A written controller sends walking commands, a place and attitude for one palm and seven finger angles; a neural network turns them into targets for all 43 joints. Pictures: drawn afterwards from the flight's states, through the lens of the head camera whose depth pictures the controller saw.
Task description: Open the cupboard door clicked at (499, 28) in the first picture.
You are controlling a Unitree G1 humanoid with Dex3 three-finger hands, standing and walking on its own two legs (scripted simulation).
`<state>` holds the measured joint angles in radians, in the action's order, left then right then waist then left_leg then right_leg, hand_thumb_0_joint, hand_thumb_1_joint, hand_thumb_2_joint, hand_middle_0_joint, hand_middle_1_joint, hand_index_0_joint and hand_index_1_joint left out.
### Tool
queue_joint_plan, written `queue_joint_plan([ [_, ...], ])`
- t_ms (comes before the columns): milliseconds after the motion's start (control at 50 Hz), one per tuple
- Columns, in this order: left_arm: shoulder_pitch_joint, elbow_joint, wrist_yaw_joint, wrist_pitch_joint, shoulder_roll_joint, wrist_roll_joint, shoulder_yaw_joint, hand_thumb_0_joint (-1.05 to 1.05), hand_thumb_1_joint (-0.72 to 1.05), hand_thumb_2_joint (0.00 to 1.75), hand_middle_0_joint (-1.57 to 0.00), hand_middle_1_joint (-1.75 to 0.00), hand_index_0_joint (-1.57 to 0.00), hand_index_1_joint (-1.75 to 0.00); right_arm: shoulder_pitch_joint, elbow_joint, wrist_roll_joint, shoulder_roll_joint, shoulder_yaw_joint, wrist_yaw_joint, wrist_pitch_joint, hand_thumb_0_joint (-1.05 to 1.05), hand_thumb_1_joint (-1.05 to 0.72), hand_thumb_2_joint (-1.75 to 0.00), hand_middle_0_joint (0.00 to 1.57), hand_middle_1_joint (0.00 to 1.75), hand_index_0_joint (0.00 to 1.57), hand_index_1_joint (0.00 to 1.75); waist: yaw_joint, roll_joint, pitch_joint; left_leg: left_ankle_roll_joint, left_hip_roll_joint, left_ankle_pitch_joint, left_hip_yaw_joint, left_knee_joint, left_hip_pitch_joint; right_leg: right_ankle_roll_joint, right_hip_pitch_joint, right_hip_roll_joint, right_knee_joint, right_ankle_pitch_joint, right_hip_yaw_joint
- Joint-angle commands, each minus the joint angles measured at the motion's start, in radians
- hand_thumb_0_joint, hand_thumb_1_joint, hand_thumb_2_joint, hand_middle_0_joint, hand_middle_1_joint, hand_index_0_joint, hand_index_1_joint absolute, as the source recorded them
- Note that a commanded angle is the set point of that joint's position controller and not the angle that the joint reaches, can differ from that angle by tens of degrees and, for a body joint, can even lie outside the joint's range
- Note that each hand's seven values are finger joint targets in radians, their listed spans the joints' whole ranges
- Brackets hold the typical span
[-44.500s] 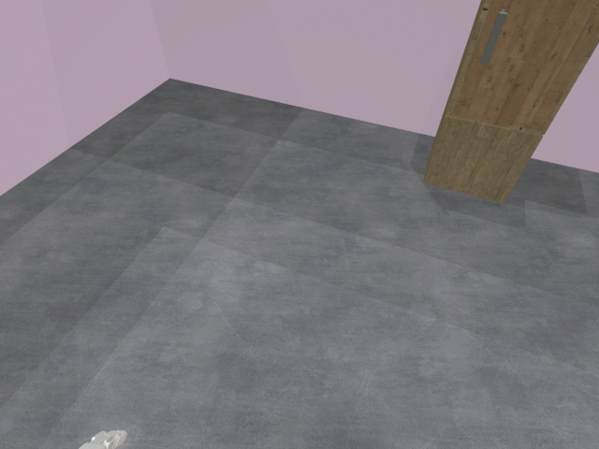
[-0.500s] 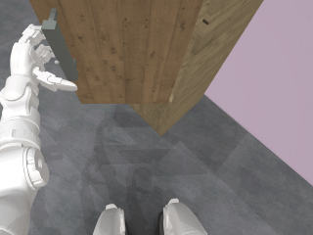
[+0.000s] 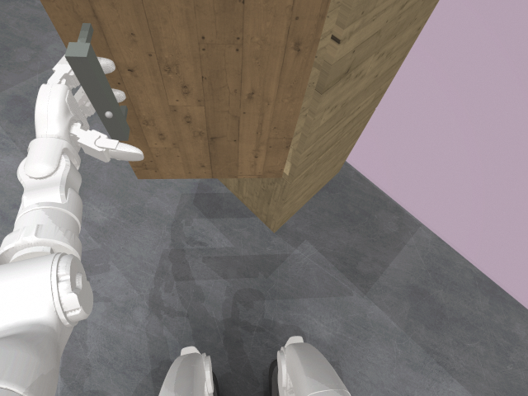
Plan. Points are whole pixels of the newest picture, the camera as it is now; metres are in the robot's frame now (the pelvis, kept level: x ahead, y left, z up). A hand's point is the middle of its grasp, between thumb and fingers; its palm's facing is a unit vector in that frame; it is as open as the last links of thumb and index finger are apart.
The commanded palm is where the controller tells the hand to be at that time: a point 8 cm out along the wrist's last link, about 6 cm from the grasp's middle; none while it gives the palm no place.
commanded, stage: slide the fingers in behind the handle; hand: left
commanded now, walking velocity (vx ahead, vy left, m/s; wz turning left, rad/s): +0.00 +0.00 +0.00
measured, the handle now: (105, 87) +0.57 +0.19 +0.06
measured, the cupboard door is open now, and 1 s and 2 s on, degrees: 48 47 92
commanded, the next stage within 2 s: close the thumb around the handle in 0.24 s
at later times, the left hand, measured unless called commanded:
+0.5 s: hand (114, 109) +0.53 +0.18 +0.06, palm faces -0.04 -1.00 -0.03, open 13.2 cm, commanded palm +0.51 +0.22 +0.07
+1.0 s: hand (115, 112) +0.52 +0.18 +0.06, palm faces -0.05 -1.00 -0.02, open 5.9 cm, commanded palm +0.50 +0.22 +0.07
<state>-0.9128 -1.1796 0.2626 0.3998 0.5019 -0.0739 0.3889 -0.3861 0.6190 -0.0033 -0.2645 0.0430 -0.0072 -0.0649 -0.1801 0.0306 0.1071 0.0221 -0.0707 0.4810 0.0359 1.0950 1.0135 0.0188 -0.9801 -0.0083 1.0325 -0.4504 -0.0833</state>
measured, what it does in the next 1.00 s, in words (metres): stands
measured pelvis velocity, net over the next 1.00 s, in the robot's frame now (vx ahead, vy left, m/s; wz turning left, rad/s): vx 0.00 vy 0.01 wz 0.00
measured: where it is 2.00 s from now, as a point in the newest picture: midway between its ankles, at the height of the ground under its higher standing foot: outside the picture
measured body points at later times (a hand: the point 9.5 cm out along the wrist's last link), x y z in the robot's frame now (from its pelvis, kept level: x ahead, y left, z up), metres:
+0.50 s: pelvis +0.00 +0.00 -0.01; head +0.15 +0.02 +0.42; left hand +0.52 +0.23 +0.07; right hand -0.01 -0.26 -0.12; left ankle +0.01 +0.11 -0.66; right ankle +0.02 -0.11 -0.66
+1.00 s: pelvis +0.00 +0.01 +0.00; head +0.15 +0.03 +0.43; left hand +0.52 +0.23 +0.07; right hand +0.01 -0.26 -0.11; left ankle +0.01 +0.11 -0.66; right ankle +0.02 -0.11 -0.66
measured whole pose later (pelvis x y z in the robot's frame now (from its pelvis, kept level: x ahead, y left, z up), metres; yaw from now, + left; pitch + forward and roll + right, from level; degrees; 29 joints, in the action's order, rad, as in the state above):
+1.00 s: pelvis +0.00 +0.01 +0.00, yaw +0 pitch +24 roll -3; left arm -0.93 -1.17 0.25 0.41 0.47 -0.07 0.37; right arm -0.38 0.63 -0.01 -0.27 0.04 -0.01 -0.06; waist -0.18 0.03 0.11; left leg 0.03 -0.06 0.49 0.03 1.10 1.03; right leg 0.01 -0.99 0.00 1.03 -0.46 -0.08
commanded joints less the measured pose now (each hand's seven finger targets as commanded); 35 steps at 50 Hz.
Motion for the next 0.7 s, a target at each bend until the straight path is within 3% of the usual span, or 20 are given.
queue_joint_plan([
  [0,-0.485,0.202,0.013,0.079,0.204,-0.029,-0.017,0.00,-0.50,0.30,-0.30,-1.20,-0.30,-1.20,-0.170,-0.034,-0.005,-0.176,-0.067,0.016,0.027,0.00,-0.90,-0.90,0.20,0.30,0.20,0.30,-0.033,0.110,0.471,0.014,0.047,-0.326,-0.077,-0.091,-0.336,-0.002,0.190,-0.040,-0.118,0.307,0.066],
  [40,-0.506,0.192,0.011,0.080,0.235,-0.030,0.004,0.00,-0.50,0.30,-0.30,-1.20,-0.30,-1.20,-0.175,-0.025,-0.006,-0.185,-0.068,0.018,0.032,0.00,-0.90,-0.90,0.20,0.30,0.20,0.30,-0.035,0.102,0.463,0.014,0.044,-0.309,-0.083,-0.086,-0.322,-0.002,0.175,-0.040,-0.117,0.278,0.066],
  [140,-0.526,0.177,0.011,0.070,0.238,-0.025,-0.001,0.00,-0.50,0.30,-0.30,-1.20,-0.30,-1.20,-0.181,-0.017,-0.010,-0.188,-0.066,0.021,0.038,0.00,-0.90,-0.90,0.20,0.30,0.20,0.30,-0.037,0.128,0.492,0.012,0.042,-0.333,-0.095,-0.077,-0.344,0.000,0.143,-0.038,-0.102,0.274,0.057],
  [180,-0.531,0.191,0.007,0.070,0.209,-0.024,-0.022,0.00,-0.50,0.30,-0.30,-1.20,-0.30,-1.20,-0.186,-0.024,-0.011,-0.185,-0.066,0.018,0.040,0.00,-0.90,-0.90,0.20,0.30,0.20,0.30,-0.039,0.141,0.508,0.014,0.044,-0.354,-0.095,-0.074,-0.367,0.003,0.131,-0.040,-0.096,0.282,0.052],
  [220,-0.513,0.168,-0.007,0.061,0.281,-0.012,0.031,0.00,-0.50,0.30,-0.30,-1.20,-0.30,-1.20,-0.186,-0.023,-0.012,-0.192,-0.065,0.020,0.035,0.00,-0.90,-0.90,0.20,0.30,0.20,0.30,-0.030,0.113,0.510,0.013,0.041,-0.341,-0.096,-0.072,-0.334,-0.001,0.152,-0.039,-0.096,0.279,0.056],
  [260,-0.526,0.159,-0.014,0.048,0.264,-0.009,0.015,0.00,-0.50,0.30,-0.30,-1.20,-0.30,-1.20,-0.183,-0.028,-0.011,-0.188,-0.061,0.018,0.035,0.00,-0.90,-0.90,0.20,0.30,0.20,0.30,-0.035,0.109,0.483,0.014,0.043,-0.316,-0.093,-0.074,-0.306,-0.002,0.154,-0.039,-0.099,0.265,0.055],
  [280,-0.549,0.180,-0.018,0.056,0.282,-0.011,0.030,0.00,-0.50,0.30,-0.30,-1.20,-0.30,-1.20,-0.189,-0.030,-0.014,-0.190,-0.060,0.020,0.038,0.00,-0.90,-0.90,0.20,0.30,0.20,0.30,-0.039,0.109,0.496,0.019,0.044,-0.328,-0.093,-0.071,-0.312,-0.002,0.159,-0.041,-0.095,0.275,0.056],
  [320,-0.523,0.193,-0.020,0.058,0.320,0.000,0.054,0.00,-0.50,0.30,-0.30,-1.20,-0.30,-1.20,-0.192,-0.034,-0.013,-0.191,-0.062,0.020,0.034,0.00,-0.90,-0.90,0.20,0.30,0.20,0.30,-0.022,0.121,0.544,0.015,0.043,-0.363,-0.089,-0.069,-0.323,-0.002,0.192,-0.039,-0.090,0.314,0.060],
  [380,-0.492,0.213,-0.012,0.058,0.236,-0.010,0.005,0.00,-0.33,0.37,-0.31,-1.22,-0.31,-1.22,-0.193,-0.042,-0.014,-0.182,-0.065,0.013,0.034,0.00,-0.90,-0.90,0.20,0.30,0.20,0.30,-0.023,0.158,0.550,0.012,0.042,-0.410,-0.090,-0.073,-0.381,0.002,0.163,-0.042,-0.089,0.336,0.050],
  [420,-0.476,0.177,-0.013,0.047,0.283,-0.014,0.040,0.00,-0.22,0.42,-0.32,-1.23,-0.32,-1.23,-0.192,-0.035,-0.012,-0.191,-0.063,0.016,0.027,0.00,-0.90,-0.90,0.20,0.30,0.20,0.30,-0.023,0.106,0.509,0.011,0.039,-0.372,-0.091,-0.078,-0.337,-0.003,0.177,-0.043,-0.099,0.316,0.052],
  [460,-0.493,0.185,-0.011,0.039,0.242,-0.017,0.011,0.00,-0.11,0.47,-0.33,-1.24,-0.33,-1.24,-0.195,-0.036,-0.010,-0.187,-0.066,0.014,0.028,0.00,-0.90,-0.90,0.20,0.30,0.20,0.30,-0.034,0.103,0.497,0.013,0.040,-0.362,-0.089,-0.083,-0.338,-0.004,0.170,-0.045,-0.105,0.310,0.050],
  [500,-0.510,0.205,-0.013,0.051,0.268,-0.017,0.032,0.00,0.00,0.52,-0.34,-1.25,-0.34,-1.25,-0.201,-0.031,-0.012,-0.190,-0.068,0.015,0.030,0.00,-0.90,-0.90,0.20,0.30,0.20,0.30,-0.029,0.114,0.525,0.011,0.039,-0.382,-0.092,-0.079,-0.361,-0.003,0.170,-0.044,-0.102,0.321,0.051],
  [580,-0.524,0.230,-0.014,0.074,0.225,-0.016,0.000,0.00,0.23,0.61,-0.35,-1.28,-0.35,-1.28,-0.204,-0.026,-0.017,-0.183,-0.068,0.012,0.035,0.00,-0.90,-0.90,0.20,0.30,0.20,0.30,-0.032,0.147,0.519,0.008,0.037,-0.414,-0.102,-0.082,-0.407,0.004,0.138,-0.046,-0.096,0.321,0.042],
  [640,-0.463,0.204,-0.014,0.068,0.268,-0.018,0.041,0.00,0.40,0.68,-0.36,-1.30,-0.36,-1.30,-0.202,-0.026,-0.016,-0.190,-0.069,0.012,0.028,0.00,-0.90,-0.90,0.20,0.30,0.20,0.30,-0.019,0.109,0.526,0.007,0.038,-0.420,-0.097,-0.083,-0.383,0.000,0.176,-0.045,-0.097,0.341,0.045],
  [680,-0.455,0.219,-0.011,0.066,0.230,-0.021,0.017,0.00,0.51,0.73,-0.37,-1.31,-0.37,-1.31,-0.205,-0.032,-0.015,-0.182,-0.069,0.010,0.028,0.00,-0.90,-0.90,0.20,0.30,0.20,0.30,-0.015,0.138,0.528,0.008,0.041,-0.454,-0.092,-0.085,-0.399,0.003,0.181,-0.045,-0.093,0.371,0.043],
])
